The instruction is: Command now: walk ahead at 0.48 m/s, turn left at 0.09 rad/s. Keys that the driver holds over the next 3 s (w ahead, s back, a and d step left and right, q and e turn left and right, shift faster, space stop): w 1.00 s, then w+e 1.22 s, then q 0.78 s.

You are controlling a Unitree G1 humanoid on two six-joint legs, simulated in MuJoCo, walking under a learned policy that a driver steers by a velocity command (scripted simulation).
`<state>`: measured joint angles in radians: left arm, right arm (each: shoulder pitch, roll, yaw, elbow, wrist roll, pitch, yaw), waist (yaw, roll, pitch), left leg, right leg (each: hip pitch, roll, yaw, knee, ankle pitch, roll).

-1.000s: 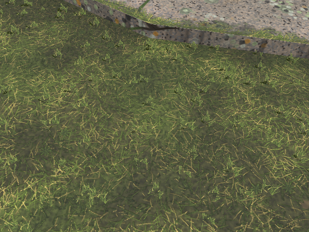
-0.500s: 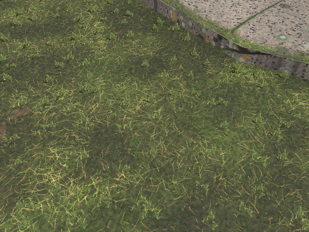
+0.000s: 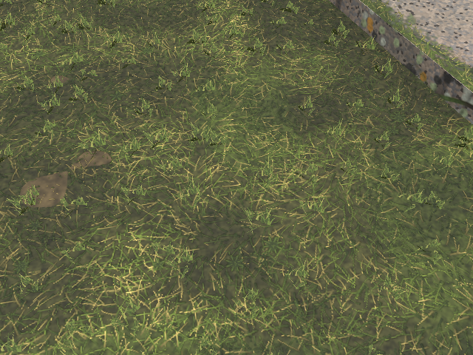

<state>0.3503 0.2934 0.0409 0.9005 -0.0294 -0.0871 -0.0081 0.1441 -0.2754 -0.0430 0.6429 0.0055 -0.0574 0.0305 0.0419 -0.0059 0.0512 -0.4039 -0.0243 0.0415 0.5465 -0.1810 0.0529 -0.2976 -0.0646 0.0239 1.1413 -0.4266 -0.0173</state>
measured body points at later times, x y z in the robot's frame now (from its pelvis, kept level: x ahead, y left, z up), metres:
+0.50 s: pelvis +0.29 -0.05 +0.00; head +0.33 -0.07 +0.44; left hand +0.47 +0.21 -0.10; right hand +0.32 -0.34 -0.14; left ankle +0.12 +0.09 -0.65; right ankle +0.38 -0.14 -0.73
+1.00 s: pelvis +0.58 -0.01 -0.01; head +0.62 +0.00 +0.44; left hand +0.58 +0.27 -0.14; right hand +0.79 -0.26 -0.09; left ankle +0.69 +0.08 -0.73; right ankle +0.40 -0.14 -0.69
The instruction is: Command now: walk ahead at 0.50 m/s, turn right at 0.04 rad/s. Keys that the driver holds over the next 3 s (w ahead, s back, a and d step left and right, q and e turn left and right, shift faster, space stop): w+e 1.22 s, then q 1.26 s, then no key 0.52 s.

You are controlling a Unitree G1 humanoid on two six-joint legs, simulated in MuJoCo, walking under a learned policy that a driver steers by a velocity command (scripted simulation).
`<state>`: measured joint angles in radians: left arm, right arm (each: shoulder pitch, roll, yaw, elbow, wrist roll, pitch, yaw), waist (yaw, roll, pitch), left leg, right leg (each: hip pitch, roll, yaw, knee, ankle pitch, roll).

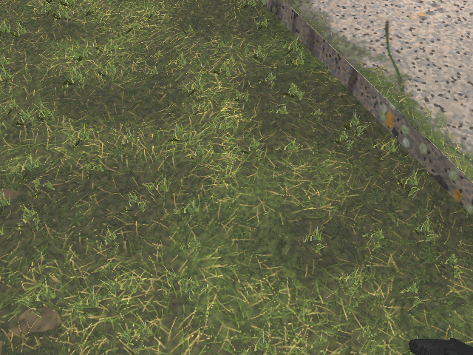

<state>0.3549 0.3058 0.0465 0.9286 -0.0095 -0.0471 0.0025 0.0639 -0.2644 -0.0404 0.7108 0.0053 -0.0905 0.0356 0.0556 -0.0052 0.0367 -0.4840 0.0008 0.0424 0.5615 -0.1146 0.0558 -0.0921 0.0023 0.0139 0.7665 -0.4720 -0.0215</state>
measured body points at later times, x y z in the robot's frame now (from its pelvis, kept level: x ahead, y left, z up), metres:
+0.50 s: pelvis +0.28 -0.04 -0.01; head +0.31 -0.06 +0.44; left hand +0.53 +0.15 -0.09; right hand +0.24 -0.33 -0.14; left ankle +0.11 +0.10 -0.71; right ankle +0.38 -0.15 -0.72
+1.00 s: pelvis +0.57 -0.11 +0.00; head +0.59 -0.12 +0.45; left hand +0.74 +0.14 -0.11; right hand +0.66 -0.43 -0.07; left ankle +0.72 -0.06 -0.72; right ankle +0.38 -0.15 -0.71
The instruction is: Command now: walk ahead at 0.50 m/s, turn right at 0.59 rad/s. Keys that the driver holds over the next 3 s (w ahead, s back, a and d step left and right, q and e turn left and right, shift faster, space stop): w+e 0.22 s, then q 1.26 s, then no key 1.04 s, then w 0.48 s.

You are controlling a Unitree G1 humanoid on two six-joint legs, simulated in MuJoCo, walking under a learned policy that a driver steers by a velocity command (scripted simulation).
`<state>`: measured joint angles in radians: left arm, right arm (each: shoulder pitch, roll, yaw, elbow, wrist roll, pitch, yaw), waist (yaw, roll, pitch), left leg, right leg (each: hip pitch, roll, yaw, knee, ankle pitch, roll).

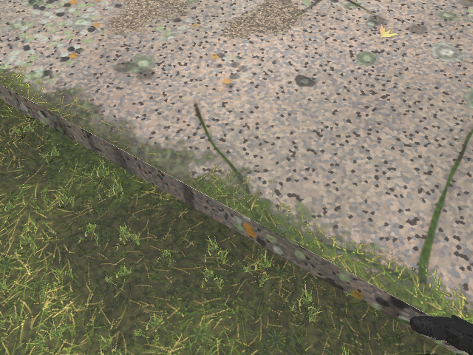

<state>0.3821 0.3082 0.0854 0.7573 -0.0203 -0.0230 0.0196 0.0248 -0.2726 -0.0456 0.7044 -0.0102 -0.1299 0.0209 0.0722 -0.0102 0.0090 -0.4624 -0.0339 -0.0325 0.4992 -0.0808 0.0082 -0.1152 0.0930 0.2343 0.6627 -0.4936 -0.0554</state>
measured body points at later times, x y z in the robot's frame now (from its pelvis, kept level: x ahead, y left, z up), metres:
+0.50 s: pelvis +0.23 -0.04 +0.01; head +0.27 -0.06 +0.45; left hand +0.50 +0.15 -0.06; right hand +0.21 -0.32 -0.13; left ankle +0.11 +0.12 -0.68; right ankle +0.32 -0.16 -0.72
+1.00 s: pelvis +0.28 -0.01 +0.02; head +0.31 +0.03 +0.46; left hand +0.40 +0.30 -0.11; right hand +0.44 -0.28 -0.07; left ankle +0.29 +0.08 -0.72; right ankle +0.31 -0.16 -0.64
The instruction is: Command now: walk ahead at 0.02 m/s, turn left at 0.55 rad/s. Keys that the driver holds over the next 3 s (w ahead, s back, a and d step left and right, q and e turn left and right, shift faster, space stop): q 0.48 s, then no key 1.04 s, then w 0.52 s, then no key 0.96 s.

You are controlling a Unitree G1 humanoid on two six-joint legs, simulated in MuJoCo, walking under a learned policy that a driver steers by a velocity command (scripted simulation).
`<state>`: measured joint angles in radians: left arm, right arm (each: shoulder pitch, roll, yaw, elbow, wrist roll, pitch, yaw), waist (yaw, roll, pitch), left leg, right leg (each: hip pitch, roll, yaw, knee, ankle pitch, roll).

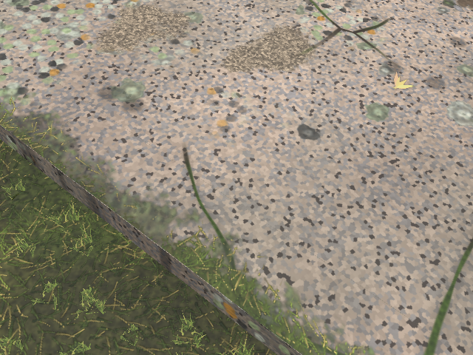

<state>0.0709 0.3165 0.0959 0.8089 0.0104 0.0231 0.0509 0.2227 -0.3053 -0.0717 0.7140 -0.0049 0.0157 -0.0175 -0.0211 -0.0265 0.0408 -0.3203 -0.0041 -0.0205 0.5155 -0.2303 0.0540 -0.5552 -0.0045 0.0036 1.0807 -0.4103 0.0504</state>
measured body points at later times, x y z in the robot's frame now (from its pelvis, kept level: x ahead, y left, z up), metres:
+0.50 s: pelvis +0.03 -0.03 +0.00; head +0.07 -0.04 +0.45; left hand +0.06 +0.28 -0.10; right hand +0.26 -0.28 -0.10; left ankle -0.03 +0.09 -0.66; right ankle +0.06 -0.15 -0.74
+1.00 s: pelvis +0.01 +0.01 +0.00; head +0.03 +0.03 +0.45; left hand -0.01 +0.32 -0.13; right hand +0.27 -0.15 -0.10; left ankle -0.02 +0.11 -0.74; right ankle +0.06 -0.12 -0.73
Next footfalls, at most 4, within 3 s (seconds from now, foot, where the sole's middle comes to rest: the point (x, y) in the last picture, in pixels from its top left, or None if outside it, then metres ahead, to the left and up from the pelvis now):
0.32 right None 0.10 -0.14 -0.78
0.70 left None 0.01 0.13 -0.78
1.02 right None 0.10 -0.11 -0.78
2.18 right None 0.43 0.06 -0.78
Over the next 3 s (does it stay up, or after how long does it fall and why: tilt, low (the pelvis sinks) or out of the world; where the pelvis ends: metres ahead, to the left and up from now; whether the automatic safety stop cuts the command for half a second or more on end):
stays up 0.35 0.15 0.00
